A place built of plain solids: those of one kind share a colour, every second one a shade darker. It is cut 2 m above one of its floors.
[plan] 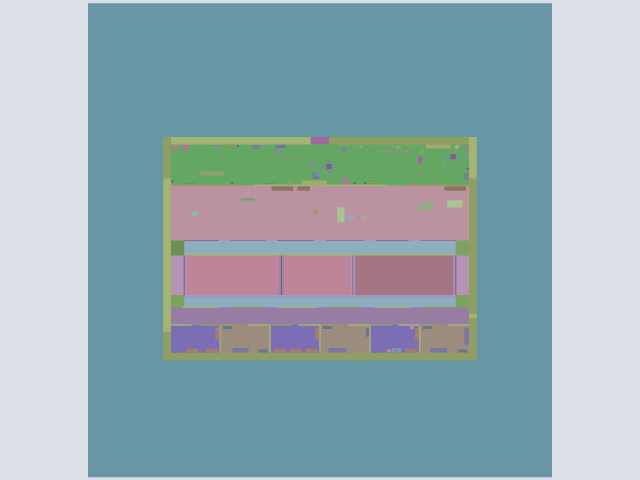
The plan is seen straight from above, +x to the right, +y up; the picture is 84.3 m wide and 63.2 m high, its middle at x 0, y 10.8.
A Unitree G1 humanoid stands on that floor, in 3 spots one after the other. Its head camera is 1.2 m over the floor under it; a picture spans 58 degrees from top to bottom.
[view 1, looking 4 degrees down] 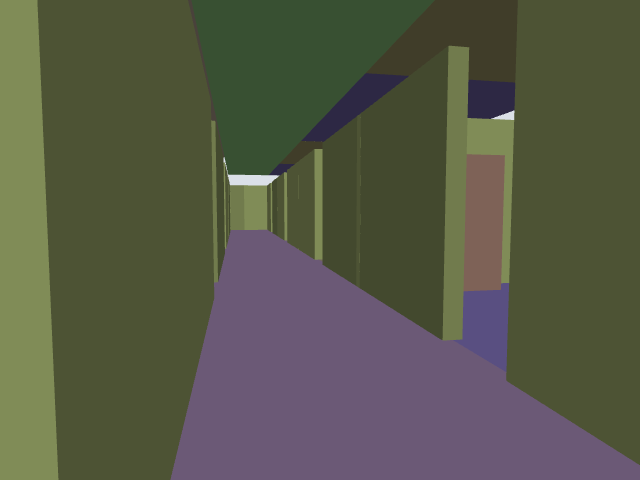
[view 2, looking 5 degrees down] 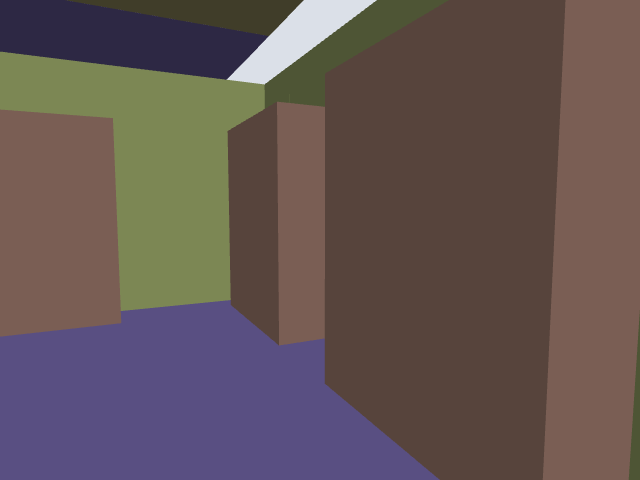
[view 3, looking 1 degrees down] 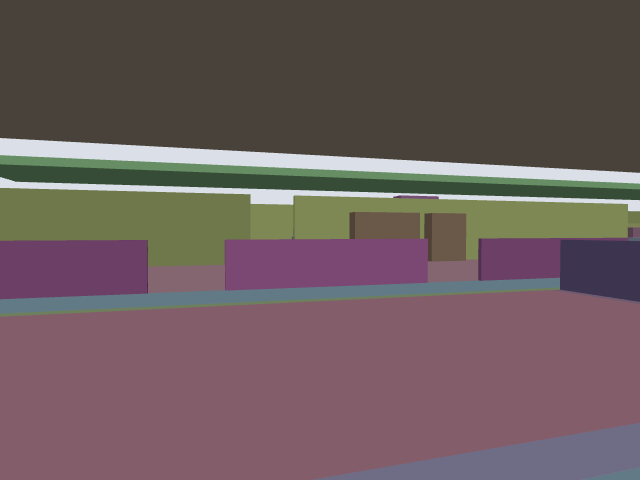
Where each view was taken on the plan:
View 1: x -6.43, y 1.56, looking -11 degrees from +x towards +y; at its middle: wall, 10.41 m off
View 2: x -18.44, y -2.27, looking -26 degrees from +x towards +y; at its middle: shelves_store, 3.73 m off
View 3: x -12.61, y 1.56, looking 73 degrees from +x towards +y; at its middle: rail_far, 9.52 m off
